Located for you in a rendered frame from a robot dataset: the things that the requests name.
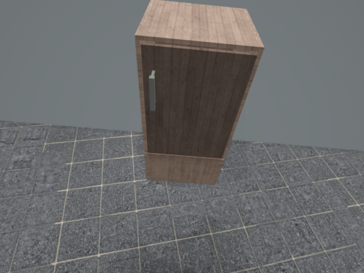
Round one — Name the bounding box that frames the cupboard door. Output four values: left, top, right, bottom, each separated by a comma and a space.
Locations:
140, 42, 257, 159

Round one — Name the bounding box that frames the handle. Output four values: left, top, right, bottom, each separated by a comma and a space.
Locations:
149, 71, 156, 111

